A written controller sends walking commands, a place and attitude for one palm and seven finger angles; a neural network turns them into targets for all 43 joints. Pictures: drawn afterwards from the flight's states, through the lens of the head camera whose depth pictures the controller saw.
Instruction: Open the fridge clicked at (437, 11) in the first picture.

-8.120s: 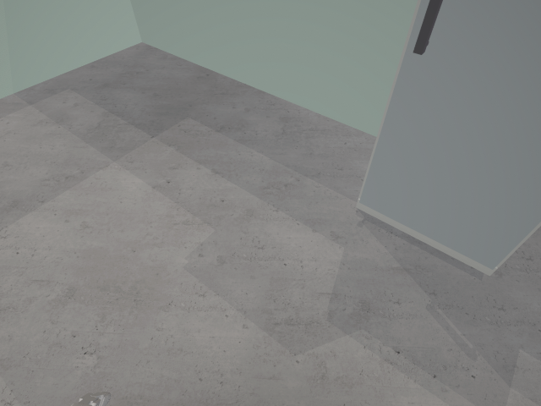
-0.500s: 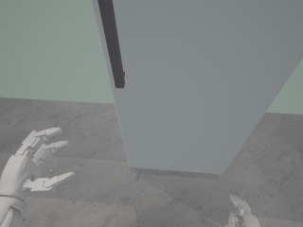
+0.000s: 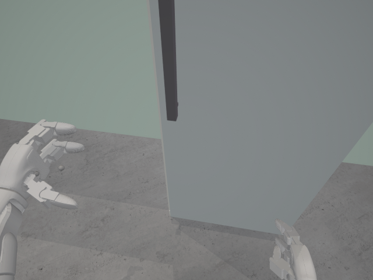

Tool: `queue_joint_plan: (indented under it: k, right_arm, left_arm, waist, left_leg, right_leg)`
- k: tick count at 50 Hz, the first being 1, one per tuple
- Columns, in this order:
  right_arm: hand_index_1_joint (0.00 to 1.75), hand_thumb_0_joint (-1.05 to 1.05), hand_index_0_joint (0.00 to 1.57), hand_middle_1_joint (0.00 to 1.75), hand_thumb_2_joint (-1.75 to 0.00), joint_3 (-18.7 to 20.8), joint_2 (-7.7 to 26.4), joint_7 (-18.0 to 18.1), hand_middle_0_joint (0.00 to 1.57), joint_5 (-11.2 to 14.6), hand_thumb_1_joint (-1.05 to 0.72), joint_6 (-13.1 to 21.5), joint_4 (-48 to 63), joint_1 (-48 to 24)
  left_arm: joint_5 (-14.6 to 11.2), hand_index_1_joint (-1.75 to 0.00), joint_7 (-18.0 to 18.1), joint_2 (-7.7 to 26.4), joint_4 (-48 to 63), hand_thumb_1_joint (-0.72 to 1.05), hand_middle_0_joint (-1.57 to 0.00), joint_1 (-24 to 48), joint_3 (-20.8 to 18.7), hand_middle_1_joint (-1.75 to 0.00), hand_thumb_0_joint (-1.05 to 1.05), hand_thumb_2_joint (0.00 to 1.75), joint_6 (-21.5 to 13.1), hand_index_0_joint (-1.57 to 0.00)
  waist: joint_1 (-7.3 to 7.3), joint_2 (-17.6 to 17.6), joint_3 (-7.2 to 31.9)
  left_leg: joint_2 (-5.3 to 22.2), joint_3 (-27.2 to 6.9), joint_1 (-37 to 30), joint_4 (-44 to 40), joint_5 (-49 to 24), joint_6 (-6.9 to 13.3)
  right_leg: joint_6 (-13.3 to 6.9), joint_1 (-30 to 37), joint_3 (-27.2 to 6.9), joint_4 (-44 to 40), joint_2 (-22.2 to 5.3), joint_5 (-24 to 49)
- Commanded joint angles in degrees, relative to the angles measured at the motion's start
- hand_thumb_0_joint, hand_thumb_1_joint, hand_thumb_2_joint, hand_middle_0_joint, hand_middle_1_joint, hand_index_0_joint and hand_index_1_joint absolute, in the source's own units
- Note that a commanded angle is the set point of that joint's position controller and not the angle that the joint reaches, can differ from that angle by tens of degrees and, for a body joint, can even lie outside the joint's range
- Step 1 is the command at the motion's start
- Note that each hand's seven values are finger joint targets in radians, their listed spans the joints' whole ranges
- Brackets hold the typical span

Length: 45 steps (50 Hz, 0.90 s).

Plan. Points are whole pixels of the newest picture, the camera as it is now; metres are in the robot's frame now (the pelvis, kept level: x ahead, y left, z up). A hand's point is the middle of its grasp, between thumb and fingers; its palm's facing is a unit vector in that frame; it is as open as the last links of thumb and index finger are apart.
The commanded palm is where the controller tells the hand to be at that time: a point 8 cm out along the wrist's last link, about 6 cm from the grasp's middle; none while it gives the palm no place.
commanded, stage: raise the hand to about handle height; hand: left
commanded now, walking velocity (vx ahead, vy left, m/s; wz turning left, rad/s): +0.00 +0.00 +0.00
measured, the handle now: (171, 46) +0.54 +0.11 +0.26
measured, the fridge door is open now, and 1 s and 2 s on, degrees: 0 0 0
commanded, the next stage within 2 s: move the hooked fingers beside the handle in 0.74 s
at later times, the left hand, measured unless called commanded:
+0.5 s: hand (65, 142) +0.28 +0.26 +0.19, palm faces +0.01 -1.00 -0.10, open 14.0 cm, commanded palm +0.25 +0.30 +0.21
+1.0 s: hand (72, 137) +0.29 +0.25 +0.20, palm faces +0.03 -1.00 -0.08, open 14.0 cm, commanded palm +0.27 +0.28 +0.20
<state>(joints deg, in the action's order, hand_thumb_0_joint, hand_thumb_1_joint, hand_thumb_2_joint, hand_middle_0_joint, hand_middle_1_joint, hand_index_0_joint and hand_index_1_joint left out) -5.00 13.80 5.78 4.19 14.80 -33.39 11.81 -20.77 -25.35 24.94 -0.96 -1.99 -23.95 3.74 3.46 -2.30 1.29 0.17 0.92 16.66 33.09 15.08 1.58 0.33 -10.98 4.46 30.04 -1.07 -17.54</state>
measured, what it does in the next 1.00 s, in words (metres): stands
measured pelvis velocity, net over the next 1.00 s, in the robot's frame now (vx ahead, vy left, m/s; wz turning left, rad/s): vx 0.01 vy -0.03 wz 0.00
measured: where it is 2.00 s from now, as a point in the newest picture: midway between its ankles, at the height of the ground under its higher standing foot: outside the picture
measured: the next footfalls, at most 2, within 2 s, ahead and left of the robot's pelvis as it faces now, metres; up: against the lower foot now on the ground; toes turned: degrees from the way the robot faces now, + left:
none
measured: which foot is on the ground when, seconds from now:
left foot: down 0.00-1.00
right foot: down 0.00-1.00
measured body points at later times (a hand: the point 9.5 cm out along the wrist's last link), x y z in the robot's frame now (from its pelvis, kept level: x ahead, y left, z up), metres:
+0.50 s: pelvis +0.00 -0.02 +0.00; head -0.01 -0.04 +0.45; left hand +0.27 +0.31 +0.20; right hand +0.19 -0.25 -0.06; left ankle +0.03 +0.10 -0.73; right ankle -0.02 -0.12 -0.73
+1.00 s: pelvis +0.01 -0.03 +0.00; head -0.02 -0.05 +0.45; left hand +0.28 +0.30 +0.20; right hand +0.20 -0.25 -0.07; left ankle +0.03 +0.10 -0.73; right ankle -0.02 -0.12 -0.73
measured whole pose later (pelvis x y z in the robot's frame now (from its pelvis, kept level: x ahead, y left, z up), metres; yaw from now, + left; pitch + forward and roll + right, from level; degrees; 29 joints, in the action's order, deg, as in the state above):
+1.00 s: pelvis +0.01 -0.03 +0.00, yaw +0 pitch -2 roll +0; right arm -4.1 15.8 6.6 5.8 11.7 -35.0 12.1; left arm -19.4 -27.5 27.6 -10.7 10.8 -26.0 10.0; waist 3.1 -3.7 1.4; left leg 1.1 0.1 13.7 29.6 13.7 -0.3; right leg -1.4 -8.8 5.1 28.4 0.0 -17.5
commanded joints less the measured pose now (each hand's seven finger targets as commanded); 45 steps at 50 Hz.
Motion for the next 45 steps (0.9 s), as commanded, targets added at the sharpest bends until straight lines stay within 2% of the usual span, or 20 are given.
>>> queue_joint_plan:
  k: [1,3,5,9,12,13,14,17,22,23,24,30,32,33,34,37,39,41,44,45]
  right_arm:
    - [0.30,0.00,0.20,0.30,-0.90,3.0,7.9,0.8,0.20,0.4,-0.90,2.5,8.7,-5.8]
    - [0.30,0.00,0.20,0.30,-0.90,2.8,7.8,1.0,0.20,0.5,-0.90,2.3,8.5,-6.0]
    - [0.30,0.00,0.20,0.30,-0.90,2.7,7.9,1.0,0.20,0.6,-0.90,1.9,8.2,-6.1]
    - [0.30,0.00,0.20,0.30,-0.90,2.6,8.0,1.0,0.20,0.8,-0.90,1.5,8.4,-7.0]
    - [0.30,0.00,0.20,0.30,-0.90,2.6,8.1,1.0,0.20,1.1,-0.90,1.4,8.6,-7.2]
    - [0.30,0.00,0.20,0.30,-0.90,2.7,8.1,0.9,0.20,1.1,-0.90,1.4,8.5,-6.9]
    - [0.30,0.00,0.20,0.30,-0.90,2.8,8.3,0.5,0.20,1.0,-0.90,1.4,8.4,-6.7]
    - [0.30,0.00,0.20,0.30,-0.90,3.2,8.9,0.2,0.20,1.5,-0.90,0.8,8.8,-6.7]
    - [0.30,0.00,0.20,0.30,-0.90,3.5,8.3,0.1,0.20,1.3,-0.90,1.1,9.9,-7.5]
    - [0.30,0.00,0.20,0.30,-0.90,3.4,8.1,0.2,0.20,1.2,-0.90,1.3,9.9,-7.5]
    - [0.30,0.00,0.20,0.30,-0.90,3.3,8.2,0.2,0.20,0.9,-0.90,1.2,9.4,-7.2]
    - [0.30,0.00,0.20,0.30,-0.90,3.5,8.4,0.8,0.20,1.3,-0.90,0.9,8.5,-6.8]
    - [0.30,0.00,0.20,0.30,-0.90,3.5,8.5,1.0,0.20,1.5,-0.90,0.9,8.8,-6.9]
    - [0.30,0.00,0.20,0.30,-0.90,3.5,8.4,1.1,0.20,1.4,-0.90,1.0,8.9,-7.1]
    - [0.30,0.00,0.20,0.30,-0.90,3.5,8.4,0.9,0.20,1.3,-0.90,0.8,8.8,-7.0]
    - [0.30,0.00,0.20,0.30,-0.90,3.5,8.3,0.9,0.20,1.4,-0.90,0.8,9.0,-7.2]
    - [0.30,0.00,0.20,0.30,-0.90,3.5,8.4,0.8,0.20,1.3,-0.90,0.7,8.7,-7.1]
    - [0.30,0.00,0.20,0.30,-0.90,3.4,8.2,0.8,0.20,1.4,-0.90,0.8,8.9,-7.5]
    - [0.30,0.00,0.20,0.30,-0.90,3.4,8.4,0.9,0.20,1.5,-0.90,0.5,8.2,-6.9]
    - [0.30,0.00,0.20,0.30,-0.90,3.5,8.4,1.0,0.20,1.6,-0.90,0.6,8.3,-7.2]
  left_arm:
    - [-1.1,-1.20,-1.0,16.0,11.6,-0.50,-0.30,18.5,-6.7,-1.20,0.00,0.30,-1.5,-0.30]
    - [-1.0,-1.20,-1.4,16.5,10.0,-0.50,-0.30,20.7,-6.8,-1.20,0.00,0.30,-0.4,-0.30]
    - [-1.1,-1.20,-1.9,17.8,7.5,-0.50,-0.30,22.1,-7.4,-1.20,0.00,0.30,0.7,-0.30]
    - [-0.8,-1.20,-2.8,20.8,7.0,-0.50,-0.30,25.7,-9.0,-1.20,0.00,0.30,2.4,-0.30]
    - [-0.8,-1.20,-3.3,22.4,6.0,-0.50,-0.30,28.7,-10.0,-1.20,0.00,0.30,2.9,-0.30]
    - [-1.1,-1.20,-3.6,21.1,3.8,-0.50,-0.30,26.9,-9.5,-1.20,0.00,0.30,3.3,-0.30]
    - [-1.5,-1.20,-4.1,20.4,1.4,-0.50,-0.30,24.2,-9.4,-1.20,0.00,0.30,3.8,-0.30]
    - [-1.6,-1.20,-4.9,19.2,-0.4,-0.50,-0.30,22.9,-8.0,-1.20,0.00,0.30,5.1,-0.30]
    - [-1.5,-1.20,-3.2,22.2,9.0,-0.50,-0.30,25.8,-10.9,-1.20,0.00,0.30,2.9,-0.30]
    - [-1.5,-1.20,-2.7,22.7,9.6,-0.50,-0.30,25.6,-11.8,-1.20,0.00,0.30,2.3,-0.30]
    - [-1.5,-1.20,-2.2,23.7,9.9,-0.50,-0.30,24.9,-12.6,-1.20,0.00,0.30,1.9,-0.30]
    - [-0.8,-1.20,-2.0,21.1,4.5,-0.50,-0.30,25.3,-10.2,-1.20,0.00,0.30,3.4,-0.30]
    - [-0.5,-1.20,-2.3,20.4,4.8,-0.50,-0.30,26.3,-8.8,-1.20,0.00,0.30,3.7,-0.30]
    - [-0.6,-1.20,-2.4,20.6,4.8,-0.50,-0.30,26.2,-9.2,-1.20,0.00,0.30,3.6,-0.30]
    - [-0.8,-1.20,-2.7,21.0,4.7,-0.50,-0.30,25.4,-9.3,-1.20,0.00,0.30,3.6,-0.30]
    - [-1.1,-1.20,-3.1,21.0,5.4,-0.50,-0.30,25.7,-9.8,-1.20,0.00,0.30,3.0,-0.30]
    - [-1.5,-1.20,-3.2,21.7,4.7,-0.50,-0.30,24.8,-10.5,-1.20,0.00,0.30,2.8,-0.30]
    - [-1.5,-1.20,-3.1,21.6,4.9,-0.50,-0.30,25.5,-10.7,-1.20,0.00,0.30,2.8,-0.30]
    - [-1.1,-1.20,-2.9,20.4,2.7,-0.50,-0.30,27.9,-8.5,-1.20,0.00,0.30,3.0,-0.30]
    - [-0.8,-1.20,-2.7,19.8,2.6,-0.50,-0.30,30.2,-7.6,-1.20,0.00,0.30,2.9,-0.30]
  waist:
    - [-0.90,-4.8,9.0]
    - [-1.12,-5.1,8.2]
    - [-1.24,-2.5,7.1]
    - [-0.64,-3.4,9.0]
    - [-0.87,-3.6,10.0]
    - [-0.97,-2.4,9.5]
    - [-0.42,-0.9,8.7]
    - [-0.85,0.7,7.4]
    - [-0.43,-2.8,12.7]
    - [-0.30,-3.8,12.7]
    - [-0.05,-3.1,11.9]
    - [-0.89,-2.8,7.9]
    - [-1.34,-2.0,8.4]
    - [-1.17,-2.9,8.9]
    - [-0.95,-1.5,8.9]
    - [-1.05,-1.4,11.0]
    - [-0.71,0.5,10.2]
    - [-0.77,-2.1,10.5]
    - [-1.47,0.3,8.2]
    - [-1.96,-0.7,8.5]
  left_leg:
    - [0.0,-4.3,-10.3,-7.2,-8.5,-0.2]
    - [-0.1,-4.5,-10.7,-7.8,-6.9,-0.3]
    - [-0.2,-4.6,-10.0,-8.2,-6.1,0.0]
    - [-0.5,-4.4,-11.2,-8.1,-8.2,0.1]
    - [-0.7,-4.3,-12.1,-8.4,-8.6,0.2]
    - [-0.8,-4.1,-11.9,-8.2,-8.7,0.3]
    - [-0.8,-3.9,-10.8,-7.8,-9.3,0.3]
    - [-0.8,-3.5,-9.5,-7.6,-8.0,0.4]
    - [-1.1,-2.7,-12.5,-6.5,-11.5,0.6]
    - [-1.1,-2.5,-12.6,-6.5,-11.8,0.5]
    - [-1.0,-2.5,-12.1,-6.5,-12.2,0.6]
    - [-1.0,-2.1,-10.6,-6.9,-10.0,0.6]
    - [-1.0,-2.3,-11.2,-6.8,-9.4,0.7]
    - [-1.1,-2.2,-11.3,-6.6,-9.5,0.7]
    - [-1.0,-2.2,-11.1,-6.2,-10.1,0.8]
    - [-1.2,-2.1,-12.1,-6.1,-11.4,0.9]
    - [-1.0,-2.2,-11.3,-5.8,-11.8,0.9]
    - [-1.2,-2.0,-11.6,-5.9,-11.4,0.8]
    - [-1.0,-2.2,-10.7,-5.8,-10.3,0.8]
    - [-1.1,-2.1,-11.2,-5.9,-9.8,0.9]
  right_leg:
    - [-1.8,-2.9,-0.1,-5.4,2.3,9.7]
    - [-1.7,-3.4,-0.1,-6.1,2.3,8.3]
    - [-1.7,-3.2,-0.3,-7.2,2.2,7.8]
    - [-1.9,-1.4,-0.8,-7.7,2.0,9.6]
    - [-1.8,-1.4,-0.7,-7.9,1.8,10.0]
    - [-1.7,-1.6,-0.7,-7.9,1.8,10.5]
    - [-1.8,-1.0,-1.1,-8.1,1.7,11.6]
    - [-1.2,-2.6,-1.3,-7.8,1.4,10.9]
    - [-1.3,-0.2,-1.4,-6.7,1.3,14.3]
    - [-1.3,-0.2,-1.4,-6.7,1.3,14.5]
    - [-1.4,0.3,-1.6,-7.0,1.3,14.9]
    - [-0.8,-1.7,-2.0,-7.6,1.0,14.0]
    - [-0.7,-2.2,-2.0,-7.6,1.1,13.1]
    - [-0.7,-2.0,-2.2,-7.5,1.0,13.3]
    - [-0.6,-1.3,-2.8,-7.7,0.8,14.2]
    - [-0.5,-0.9,-2.1,-6.9,1.0,16.1]
    - [-0.3,-0.4,-2.5,-7.0,0.9,16.9]
    - [-0.4,-0.8,-2.6,-6.8,0.8,16.6]
    - [-0.2,-2.2,-2.5,-7.3,0.9,15.1]
    - [-0.2,-3.0,-2.6,-7.3,0.9,14.6]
